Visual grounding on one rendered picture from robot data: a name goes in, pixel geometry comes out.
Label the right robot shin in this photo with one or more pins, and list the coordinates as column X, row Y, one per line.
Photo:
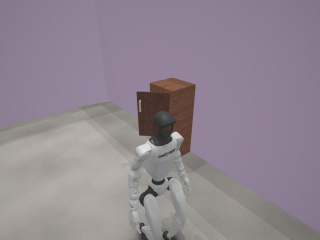
column 146, row 230

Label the robot right forearm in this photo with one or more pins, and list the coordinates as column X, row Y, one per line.
column 133, row 192

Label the robot left foot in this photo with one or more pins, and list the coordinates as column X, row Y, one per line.
column 166, row 238

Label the right robot hand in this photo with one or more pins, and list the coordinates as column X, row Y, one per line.
column 135, row 218

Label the left robot hand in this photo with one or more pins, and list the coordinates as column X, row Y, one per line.
column 185, row 183

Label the robot right upper arm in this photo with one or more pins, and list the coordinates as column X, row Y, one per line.
column 141, row 153

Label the robot left forearm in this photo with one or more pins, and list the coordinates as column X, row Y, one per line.
column 180, row 168

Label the cupboard door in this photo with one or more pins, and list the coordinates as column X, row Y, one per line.
column 151, row 103

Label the robot left upper arm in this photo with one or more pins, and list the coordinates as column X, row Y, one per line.
column 179, row 140

